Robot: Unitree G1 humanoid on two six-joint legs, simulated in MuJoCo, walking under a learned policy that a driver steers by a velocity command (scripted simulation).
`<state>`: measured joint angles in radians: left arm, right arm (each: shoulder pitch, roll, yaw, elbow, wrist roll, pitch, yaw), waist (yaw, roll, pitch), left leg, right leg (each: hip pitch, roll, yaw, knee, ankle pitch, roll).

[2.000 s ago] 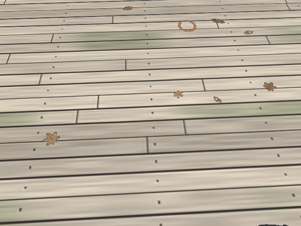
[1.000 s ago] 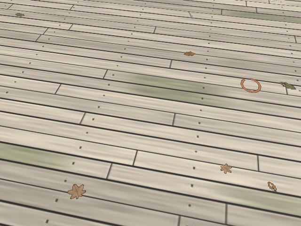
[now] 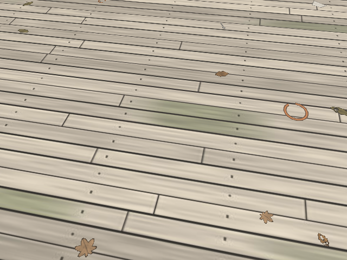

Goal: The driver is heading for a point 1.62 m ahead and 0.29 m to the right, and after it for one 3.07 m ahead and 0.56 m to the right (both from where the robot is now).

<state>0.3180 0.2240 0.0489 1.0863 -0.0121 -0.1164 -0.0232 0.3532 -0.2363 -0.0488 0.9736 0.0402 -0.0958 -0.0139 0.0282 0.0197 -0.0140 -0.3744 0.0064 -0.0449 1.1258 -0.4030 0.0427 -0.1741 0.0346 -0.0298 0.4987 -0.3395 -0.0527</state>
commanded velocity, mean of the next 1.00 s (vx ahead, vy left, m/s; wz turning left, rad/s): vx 0.48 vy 0.00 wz -0.18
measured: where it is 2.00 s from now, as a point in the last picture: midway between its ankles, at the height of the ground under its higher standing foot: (224, 154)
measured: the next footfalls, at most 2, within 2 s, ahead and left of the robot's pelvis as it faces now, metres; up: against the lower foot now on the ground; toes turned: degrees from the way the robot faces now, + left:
left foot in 0.34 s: +0.35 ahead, +0.16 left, +0.00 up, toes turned +2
right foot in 0.92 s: +0.65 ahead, -0.10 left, +0.00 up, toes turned -13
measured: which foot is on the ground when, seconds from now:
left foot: up 0.00-0.32, down 0.34-0.94, up 0.96-1.00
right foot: down 0.00-0.34, up 0.36-0.90, down 0.92-1.00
